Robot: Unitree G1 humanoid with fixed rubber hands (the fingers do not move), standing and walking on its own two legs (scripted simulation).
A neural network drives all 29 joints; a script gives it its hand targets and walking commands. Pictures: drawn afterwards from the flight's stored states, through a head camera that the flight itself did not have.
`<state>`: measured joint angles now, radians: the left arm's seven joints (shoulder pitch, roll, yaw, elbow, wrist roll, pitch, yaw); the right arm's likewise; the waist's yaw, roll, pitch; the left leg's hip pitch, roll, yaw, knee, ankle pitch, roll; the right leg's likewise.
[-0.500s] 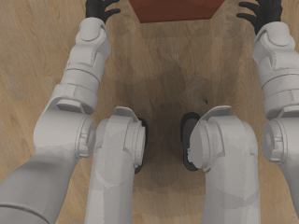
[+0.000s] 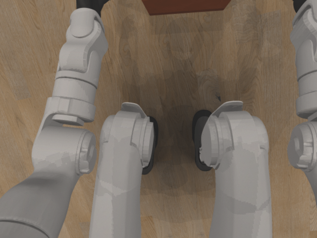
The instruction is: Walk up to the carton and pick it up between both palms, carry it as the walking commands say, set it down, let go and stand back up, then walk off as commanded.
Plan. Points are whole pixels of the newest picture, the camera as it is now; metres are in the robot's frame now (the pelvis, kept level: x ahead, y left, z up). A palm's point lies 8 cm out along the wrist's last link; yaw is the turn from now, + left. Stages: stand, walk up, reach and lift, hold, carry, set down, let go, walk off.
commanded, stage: set down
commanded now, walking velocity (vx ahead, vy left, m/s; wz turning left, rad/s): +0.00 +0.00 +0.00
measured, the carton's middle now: out of the picture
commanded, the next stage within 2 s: let go in 1.20 s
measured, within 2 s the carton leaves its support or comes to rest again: neither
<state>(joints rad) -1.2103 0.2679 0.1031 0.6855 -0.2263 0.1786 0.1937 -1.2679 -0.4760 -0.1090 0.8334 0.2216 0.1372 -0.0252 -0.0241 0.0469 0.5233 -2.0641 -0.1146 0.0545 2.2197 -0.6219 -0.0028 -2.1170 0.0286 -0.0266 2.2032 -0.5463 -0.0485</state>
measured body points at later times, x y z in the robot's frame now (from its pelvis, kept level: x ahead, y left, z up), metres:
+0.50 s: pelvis -0.01 +0.00 +0.12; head +0.34 -0.04 +0.38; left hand +0.54 +0.14 +0.00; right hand +0.54 -0.26 -0.01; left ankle +0.12 +0.10 -0.34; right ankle +0.13 -0.10 -0.34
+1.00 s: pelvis +0.01 -0.01 +0.26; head +0.34 -0.05 +0.55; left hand +0.53 +0.14 +0.15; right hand +0.54 -0.27 +0.15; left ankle +0.12 +0.10 -0.34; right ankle +0.13 -0.10 -0.34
